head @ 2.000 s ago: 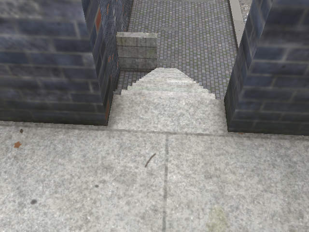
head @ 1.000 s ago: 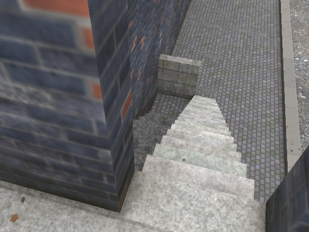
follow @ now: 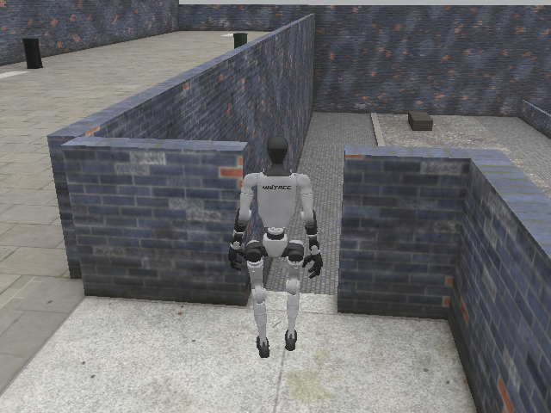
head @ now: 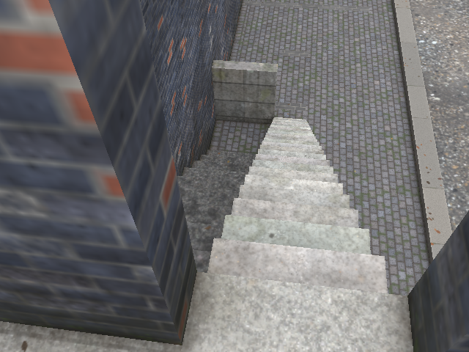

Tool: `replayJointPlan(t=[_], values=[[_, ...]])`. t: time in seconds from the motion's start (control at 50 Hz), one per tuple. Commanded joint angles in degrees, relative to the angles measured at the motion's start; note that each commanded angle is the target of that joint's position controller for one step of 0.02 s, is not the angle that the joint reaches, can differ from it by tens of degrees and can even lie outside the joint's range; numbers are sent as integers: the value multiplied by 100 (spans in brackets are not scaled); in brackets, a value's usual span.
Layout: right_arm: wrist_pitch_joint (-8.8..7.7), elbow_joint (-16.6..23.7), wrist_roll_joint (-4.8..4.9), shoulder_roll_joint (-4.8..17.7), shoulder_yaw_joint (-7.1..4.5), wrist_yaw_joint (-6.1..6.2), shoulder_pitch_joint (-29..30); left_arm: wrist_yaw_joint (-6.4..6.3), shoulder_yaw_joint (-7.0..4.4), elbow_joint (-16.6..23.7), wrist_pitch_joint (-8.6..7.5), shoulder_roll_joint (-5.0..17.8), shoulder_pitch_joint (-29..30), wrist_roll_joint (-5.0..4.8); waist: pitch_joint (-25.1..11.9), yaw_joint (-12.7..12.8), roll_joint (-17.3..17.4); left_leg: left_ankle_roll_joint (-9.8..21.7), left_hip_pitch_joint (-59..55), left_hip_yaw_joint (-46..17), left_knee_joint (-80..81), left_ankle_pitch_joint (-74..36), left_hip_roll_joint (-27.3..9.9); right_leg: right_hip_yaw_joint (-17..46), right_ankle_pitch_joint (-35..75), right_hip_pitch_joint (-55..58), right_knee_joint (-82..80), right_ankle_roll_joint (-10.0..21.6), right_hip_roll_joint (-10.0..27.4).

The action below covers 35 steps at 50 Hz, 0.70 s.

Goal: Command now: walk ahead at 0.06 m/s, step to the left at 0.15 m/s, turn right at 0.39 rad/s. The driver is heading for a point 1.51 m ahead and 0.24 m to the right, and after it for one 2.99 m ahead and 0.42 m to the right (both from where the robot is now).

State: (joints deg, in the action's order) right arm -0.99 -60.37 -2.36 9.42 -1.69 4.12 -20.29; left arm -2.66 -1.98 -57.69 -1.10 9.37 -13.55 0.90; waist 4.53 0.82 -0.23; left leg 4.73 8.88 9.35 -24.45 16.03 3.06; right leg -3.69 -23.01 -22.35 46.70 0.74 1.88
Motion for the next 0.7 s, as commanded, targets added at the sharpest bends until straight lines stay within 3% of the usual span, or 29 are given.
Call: replayJointPlan(t=[0.02,0.04,0.06,0.08,0.1,0.12,0.14,0.16,0.18,0.2,0.24,0.28,0.34,0.38,0.4,0.42,0.44,0.46,0.48,0.5,0.52,0.54,0.56,0.6,0.62,0.64,0.66,0.7], values=[[90,441,-4,737,-175,29,194,-113,-56,-16,43,127,-1165,6,-765,393,389,746,-134,-222,-451,-4214,-1060,-392,1288,830,-1131,56,-102],[55,519,1,807,-240,9,318,-150,-131,-54,64,327,-1488,104,-839,604,240,472,529,-71,-1166,-3519,-931,-212,1922,1511,-1502,227,-65],[58,717,0,814,-250,0,239,-166,-351,77,48,1145,-1825,286,-983,802,-1129,59,1585,157,-2680,-1334,-480,1720,2666,2112,-2592,617,1164],[103,851,-20,256,-147,-24,-367,-177,-438,233,191,1698,-1601,228,-1116,252,-2388,-170,2219,-424,-3916,1815,240,3835,4936,2097,-3142,1571,2489],[207,671,-31,435,-165,-79,-613,-147,-382,423,288,1387,-1076,152,-1103,55,-1652,-252,2350,-942,-4711,1741,-65,3946,3469,1742,-3238,2066,2520],[253,754,-73,560,-206,-110,-146,-176,-350,572,355,1044,-703,188,-495,52,-785,-331,2777,-1094,-5015,1197,-249,3417,2184,1327,-3128,1972,2132],[213,839,-95,610,-251,-112,260,-175,-321,685,387,929,-428,174,-164,43,-321,-376,3008,-1184,-4803,801,-354,2763,1661,1032,-3090,1692,1694],[203,895,-134,622,-280,-116,398,-158,-299,747,368,867,-336,153,-103,-19,-370,-447,2961,-1219,-4502,514,-391,2267,2101,969,-3014,1432,1385],[250,913,-107,583,-291,-140,393,-125,-311,819,323,897,-285,149,-241,-53,-566,-554,2807,-1179,-4350,327,-334,1914,2766,950,-2859,1309,1163],[274,886,-104,523,-279,-132,274,-34,-354,888,263,1031,-314,126,-355,-66,-600,-617,2610,-1070,-4303,271,-223,1681,3376,851,-2718,1258,1025],[347,1015,-23,497,-280,-173,404,61,-406,955,203,1146,-443,149,-598,-41,-672,-672,2525,-1055,-3970,347,-146,1651,3655,899,-2584,1248,948],[392,1164,20,446,-262,-218,645,64,-456,1048,233,1252,-493,174,-634,23,-850,-740,2467,-1067,-3421,341,-118,1796,2861,813,-2604,1199,861],[410,1362,78,445,-215,-149,835,72,-547,1295,333,1437,-150,192,-594,30,-1095,-848,1991,-1054,-2678,219,-75,2122,1273,305,-2673,1158,769],[395,1391,112,568,-220,-119,649,81,-577,1477,378,1477,110,172,-633,-24,-1257,-828,1324,-1090,-1976,191,-53,2323,919,-62,-2692,1050,708],[388,1322,204,599,-245,-71,429,113,-572,1545,376,1438,239,199,-652,-49,-1370,-793,880,-1020,-1554,163,-3,2455,718,-196,-2726,980,709],[362,1256,221,602,-252,-41,124,128,-574,1613,389,1434,408,174,-616,-214,-1253,-750,365,-941,-829,-134,28,2568,438,-353,-2590,802,607],[322,1167,201,624,-257,-53,-130,175,-576,1587,355,1392,361,123,-535,-315,-805,-732,-63,-838,11,-406,34,2458,185,-396,-2194,581,375],[236,1202,115,970,-315,-28,-200,189,-492,1532,338,999,-104,125,-566,-166,352,-599,-261,-1979,998,323,-982,1893,-415,-615,-1090,296,-232],[185,1553,152,1568,-345,-33,357,192,-333,1586,315,322,-507,97,-534,167,1551,-340,-39,-3489,1400,555,-2240,1155,-1307,-1045,163,49,-1063],[201,1699,-9,1840,-430,-73,781,229,-357,1720,286,507,-427,48,-532,240,2258,328,794,-4184,1762,12,-2374,1141,-1299,-960,928,16,-915],[165,1798,9,1330,-320,-126,1105,208,-415,1554,294,781,-417,43,-379,308,1279,523,890,-3767,1578,256,-2133,1367,-828,-744,1457,73,-758],[125,1801,80,1048,-257,-143,1277,218,-459,1444,298,887,-299,82,-264,313,694,480,909,-2919,1300,-150,-1702,1351,-345,-704,1723,69,-744],[123,1783,82,949,-229,-161,1251,253,-466,1408,296,905,-308,81,-375,293,610,426,608,-2271,1050,-939,-1362,1237,-72,-714,1829,23,-762],[41,1647,151,815,-193,-129,769,296,-437,1385,336,791,-348,99,-611,127,708,626,86,-1892,718,-2530,-1334,1198,59,-667,1904,-90,-758],[-58,1469,157,1142,-335,-312,52,436,-413,1367,297,852,-580,201,-1296,-39,1078,472,-618,-2724,1276,2049,-1517,1041,437,-1210,1941,89,-606],[-92,1539,133,997,-303,-359,279,515,-394,1552,285,857,40,168,-628,-215,1279,460,-639,-3115,1531,2329,-1654,1146,652,-1842,1848,59,-651],[-133,1498,134,974,-303,-359,121,549,-387,1646,254,872,370,180,-428,-336,1058,525,-752,-3216,1609,2254,-1740,1218,742,-2058,1604,52,-632],[-270,1285,112,988,-332,-278,-448,574,-334,1635,138,695,481,201,-357,-460,746,701,-1189,-3105,1631,1523,-1768,1117,723,-2081,970,53,-606]])
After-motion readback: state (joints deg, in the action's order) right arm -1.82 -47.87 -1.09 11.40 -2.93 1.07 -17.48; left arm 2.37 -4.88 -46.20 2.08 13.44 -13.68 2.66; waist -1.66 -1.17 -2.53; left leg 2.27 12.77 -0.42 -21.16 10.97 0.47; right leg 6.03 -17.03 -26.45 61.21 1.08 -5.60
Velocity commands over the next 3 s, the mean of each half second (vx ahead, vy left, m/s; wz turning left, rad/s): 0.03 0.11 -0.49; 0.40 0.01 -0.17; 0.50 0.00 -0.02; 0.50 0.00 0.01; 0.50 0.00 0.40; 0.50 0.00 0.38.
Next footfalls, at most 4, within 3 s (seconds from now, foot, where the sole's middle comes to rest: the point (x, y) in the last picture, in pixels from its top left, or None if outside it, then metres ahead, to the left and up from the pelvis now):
0.06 right None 0.08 -0.08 -0.77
0.46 left None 0.13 0.18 -0.77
0.94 right None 0.11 -0.04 -0.77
1.48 left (260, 340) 0.47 -0.01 -0.77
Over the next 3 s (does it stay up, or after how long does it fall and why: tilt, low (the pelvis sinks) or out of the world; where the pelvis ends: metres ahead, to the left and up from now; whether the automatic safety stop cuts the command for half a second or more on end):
stays up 0.94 -0.23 -0.45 its command is cut before an obstacle from the start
